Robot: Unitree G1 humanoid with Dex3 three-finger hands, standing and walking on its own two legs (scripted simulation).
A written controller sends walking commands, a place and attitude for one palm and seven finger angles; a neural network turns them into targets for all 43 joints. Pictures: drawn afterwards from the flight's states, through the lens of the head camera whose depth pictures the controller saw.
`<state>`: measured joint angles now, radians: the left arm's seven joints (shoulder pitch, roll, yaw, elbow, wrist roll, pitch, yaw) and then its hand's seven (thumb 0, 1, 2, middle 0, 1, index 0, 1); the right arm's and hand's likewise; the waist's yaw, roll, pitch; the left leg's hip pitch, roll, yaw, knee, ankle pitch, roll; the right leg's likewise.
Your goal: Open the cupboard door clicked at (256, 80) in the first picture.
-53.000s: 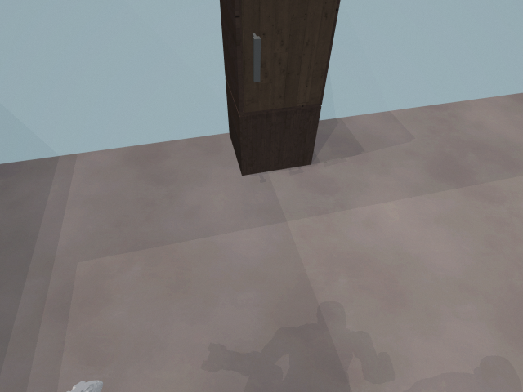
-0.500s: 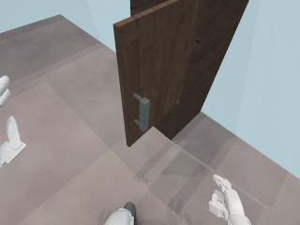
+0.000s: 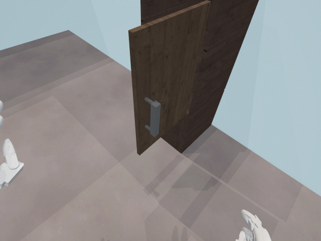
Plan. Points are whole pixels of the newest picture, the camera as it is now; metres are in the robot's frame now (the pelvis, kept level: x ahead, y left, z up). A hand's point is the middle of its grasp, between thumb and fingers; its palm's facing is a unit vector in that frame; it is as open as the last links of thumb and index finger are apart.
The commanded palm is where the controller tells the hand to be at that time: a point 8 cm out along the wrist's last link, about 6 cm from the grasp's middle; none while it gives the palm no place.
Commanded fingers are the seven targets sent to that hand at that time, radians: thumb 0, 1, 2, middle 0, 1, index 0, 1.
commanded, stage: stop stepping back and stand still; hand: left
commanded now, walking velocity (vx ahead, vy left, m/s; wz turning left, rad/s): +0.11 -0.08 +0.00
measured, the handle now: (151, 117) +0.56 +0.06 -0.08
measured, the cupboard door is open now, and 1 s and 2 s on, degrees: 92 92 92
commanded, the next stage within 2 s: let the arm hang, fingers relaxed in 0.48 s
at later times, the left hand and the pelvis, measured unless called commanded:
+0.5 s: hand (20, 176) +0.19 +0.25 +0.16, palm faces +0.43 -0.79 -0.44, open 7.4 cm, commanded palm +0.12 +0.29 +0.18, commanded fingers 0.00 0.90 0.90 -0.20 -0.30 -0.20 -0.30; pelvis -0.01 -0.01 +0.00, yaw +1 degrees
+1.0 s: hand out of the picture -0.05 +0.17 -0.18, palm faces +0.07 -0.98 -0.19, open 7.0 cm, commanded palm none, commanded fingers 0.00 0.90 0.90 -0.20 -0.30 -0.20 -0.30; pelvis -0.03 -0.01 +0.01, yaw +3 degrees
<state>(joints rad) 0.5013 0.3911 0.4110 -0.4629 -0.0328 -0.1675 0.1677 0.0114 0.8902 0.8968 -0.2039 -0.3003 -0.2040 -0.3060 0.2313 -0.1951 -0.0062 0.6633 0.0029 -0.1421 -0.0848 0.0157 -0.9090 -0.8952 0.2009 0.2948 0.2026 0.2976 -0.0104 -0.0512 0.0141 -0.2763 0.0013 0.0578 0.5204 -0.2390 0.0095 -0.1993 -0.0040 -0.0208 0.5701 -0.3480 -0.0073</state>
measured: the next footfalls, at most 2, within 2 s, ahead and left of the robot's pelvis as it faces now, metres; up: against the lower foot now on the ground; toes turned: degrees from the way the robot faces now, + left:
none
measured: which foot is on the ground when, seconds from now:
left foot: down 0.00-1.00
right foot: down 0.00-1.00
